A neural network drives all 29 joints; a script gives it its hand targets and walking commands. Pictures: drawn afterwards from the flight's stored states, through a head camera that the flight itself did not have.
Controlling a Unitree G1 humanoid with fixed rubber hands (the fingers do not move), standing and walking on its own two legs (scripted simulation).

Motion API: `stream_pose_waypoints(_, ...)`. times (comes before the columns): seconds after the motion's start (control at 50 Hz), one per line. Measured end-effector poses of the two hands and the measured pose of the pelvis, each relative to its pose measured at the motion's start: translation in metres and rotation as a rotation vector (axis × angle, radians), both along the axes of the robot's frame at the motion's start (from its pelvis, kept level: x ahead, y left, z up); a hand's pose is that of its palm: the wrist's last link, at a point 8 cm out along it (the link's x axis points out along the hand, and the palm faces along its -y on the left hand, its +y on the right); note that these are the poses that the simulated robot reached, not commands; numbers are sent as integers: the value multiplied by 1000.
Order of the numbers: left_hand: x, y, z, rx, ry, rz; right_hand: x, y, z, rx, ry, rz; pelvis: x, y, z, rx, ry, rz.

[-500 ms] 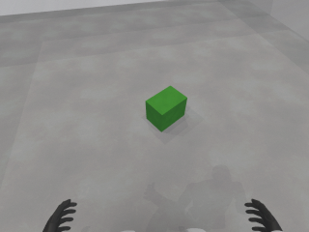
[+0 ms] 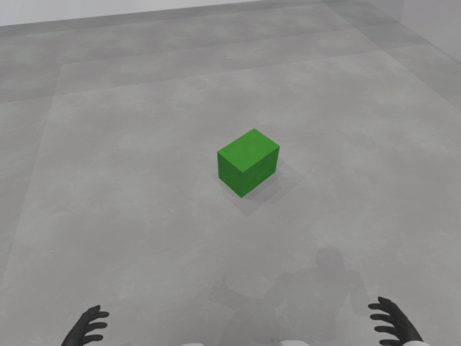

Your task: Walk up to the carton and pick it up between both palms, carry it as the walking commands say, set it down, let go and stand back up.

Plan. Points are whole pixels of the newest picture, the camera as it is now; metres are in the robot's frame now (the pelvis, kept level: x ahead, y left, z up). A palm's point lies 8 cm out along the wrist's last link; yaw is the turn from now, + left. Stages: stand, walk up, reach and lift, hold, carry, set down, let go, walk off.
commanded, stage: stand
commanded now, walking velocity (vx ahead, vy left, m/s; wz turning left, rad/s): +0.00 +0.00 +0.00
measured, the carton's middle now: (247, 162) +1.05 -0.09 -0.64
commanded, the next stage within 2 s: walk up in 0.64 s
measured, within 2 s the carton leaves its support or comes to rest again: neither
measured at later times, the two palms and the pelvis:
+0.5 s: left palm out of the picture +0.11 +0.30 -0.08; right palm out of the picture +0.11 -0.29 -0.08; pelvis -0.01 +0.00 +0.02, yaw +0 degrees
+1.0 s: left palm out of the picture +0.09 +0.27 -0.08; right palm out of the picture +0.06 -0.30 -0.10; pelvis +0.00 -0.02 +0.02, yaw -2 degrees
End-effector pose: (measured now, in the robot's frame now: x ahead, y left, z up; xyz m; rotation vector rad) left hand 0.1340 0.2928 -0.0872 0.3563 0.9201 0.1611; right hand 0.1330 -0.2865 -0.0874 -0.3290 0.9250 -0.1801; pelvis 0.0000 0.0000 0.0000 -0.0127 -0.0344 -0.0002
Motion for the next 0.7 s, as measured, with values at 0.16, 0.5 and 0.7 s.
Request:
stream_pose_waypoints(0.16,-12,4,-2,0,43,17,-5,-3,2,-8,28,-8,-3,1,4,1,-8,-1)
stream_pose_waypoints(0.5,-27,2,7,-4,99,32,-23,-5,6,15,82,-34,-9,-1,19,7,-21,-3)
stream_pose_waypoints(0.7,-29,-2,14,-8,116,33,-40,-10,9,23,126,-60,-11,-3,28,14,-29,-10)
